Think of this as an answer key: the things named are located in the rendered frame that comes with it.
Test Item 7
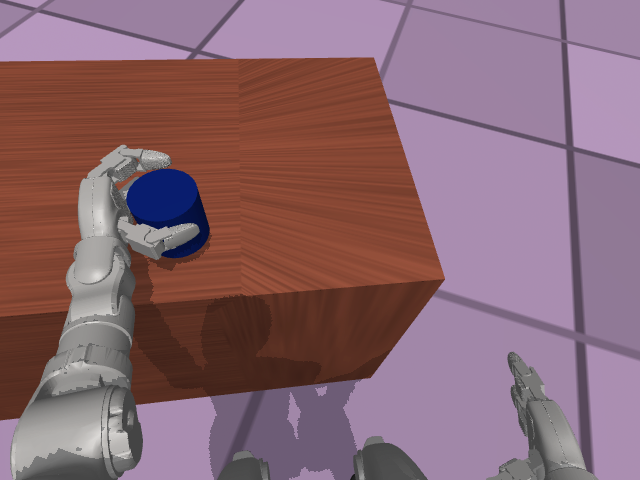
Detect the right robot hand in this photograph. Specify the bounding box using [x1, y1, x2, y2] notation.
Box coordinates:
[486, 352, 587, 480]

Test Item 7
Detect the left robot arm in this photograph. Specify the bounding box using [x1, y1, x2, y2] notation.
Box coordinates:
[10, 236, 143, 480]

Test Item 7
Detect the left robot hand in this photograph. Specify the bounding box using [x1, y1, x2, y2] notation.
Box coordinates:
[78, 145, 200, 260]

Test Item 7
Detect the can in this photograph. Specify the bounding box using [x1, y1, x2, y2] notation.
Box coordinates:
[126, 169, 209, 258]

